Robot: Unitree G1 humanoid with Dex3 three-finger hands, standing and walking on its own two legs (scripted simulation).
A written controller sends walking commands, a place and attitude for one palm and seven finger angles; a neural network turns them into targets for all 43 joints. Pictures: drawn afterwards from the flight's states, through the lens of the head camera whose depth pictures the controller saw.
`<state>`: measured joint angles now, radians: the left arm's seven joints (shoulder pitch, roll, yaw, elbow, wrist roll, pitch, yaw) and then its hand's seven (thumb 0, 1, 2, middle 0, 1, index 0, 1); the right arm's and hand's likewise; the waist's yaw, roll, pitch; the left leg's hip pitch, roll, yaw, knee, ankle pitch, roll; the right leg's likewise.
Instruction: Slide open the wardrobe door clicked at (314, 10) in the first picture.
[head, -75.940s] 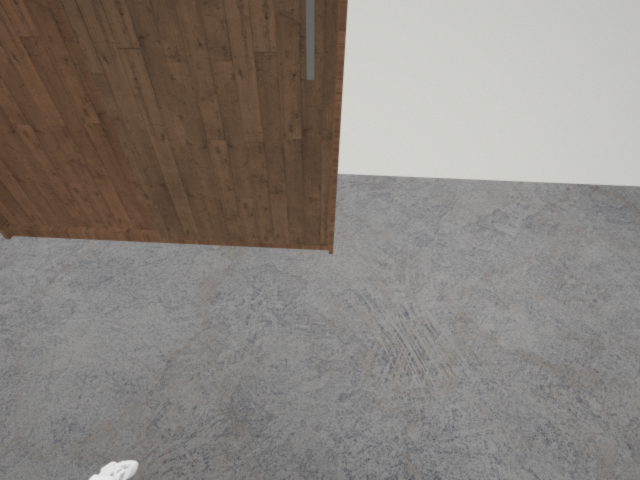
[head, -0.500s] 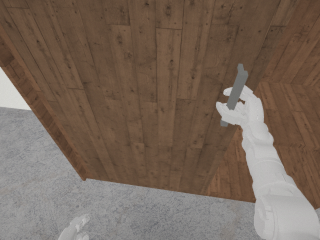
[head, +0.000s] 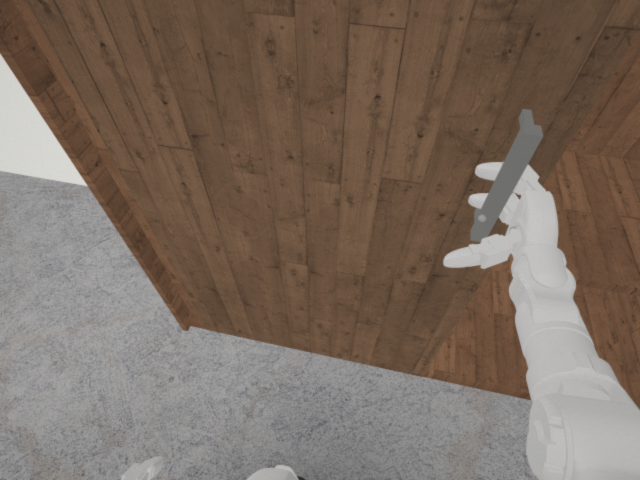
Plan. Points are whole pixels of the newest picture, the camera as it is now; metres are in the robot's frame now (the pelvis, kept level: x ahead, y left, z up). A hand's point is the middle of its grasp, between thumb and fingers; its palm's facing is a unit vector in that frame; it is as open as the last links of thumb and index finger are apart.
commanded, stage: slip the hand off the handle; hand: right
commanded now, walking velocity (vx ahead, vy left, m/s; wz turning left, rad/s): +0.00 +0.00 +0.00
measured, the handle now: (499, 181) +0.49 -0.16 +0.11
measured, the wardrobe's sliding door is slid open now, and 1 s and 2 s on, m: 0.59 0.59 0.59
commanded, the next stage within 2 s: draw the hand back to the body in 1.28 s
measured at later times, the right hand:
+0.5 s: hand (541, 228) +0.44 -0.21 +0.09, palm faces +0.13 +0.99 -0.09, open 14.2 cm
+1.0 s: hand (550, 278) +0.36 -0.21 +0.09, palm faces +0.10 +0.99 -0.09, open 14.7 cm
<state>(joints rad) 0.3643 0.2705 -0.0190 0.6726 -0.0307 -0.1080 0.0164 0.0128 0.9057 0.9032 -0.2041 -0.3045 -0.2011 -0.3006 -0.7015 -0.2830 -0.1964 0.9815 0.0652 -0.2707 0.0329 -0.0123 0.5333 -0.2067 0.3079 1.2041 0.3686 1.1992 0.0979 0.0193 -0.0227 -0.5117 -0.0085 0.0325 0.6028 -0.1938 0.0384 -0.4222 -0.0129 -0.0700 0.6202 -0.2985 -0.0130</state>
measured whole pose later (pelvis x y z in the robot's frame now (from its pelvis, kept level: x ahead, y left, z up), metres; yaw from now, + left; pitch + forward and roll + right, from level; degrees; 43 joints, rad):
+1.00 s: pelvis +0.03 -0.02 +0.00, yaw -1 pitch +3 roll +0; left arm 0.29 0.24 -0.03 0.58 -0.04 -0.10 0.02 0.01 0.90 0.90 -0.20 -0.30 -0.20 -0.30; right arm -0.20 -0.25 -0.17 0.37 0.13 -0.15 0.10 -0.02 0.54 -0.20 0.25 1.15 0.25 1.15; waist 0.00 0.00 -0.07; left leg -0.43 0.01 0.04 0.63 -0.26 0.01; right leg -0.35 0.00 -0.06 0.65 -0.36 -0.03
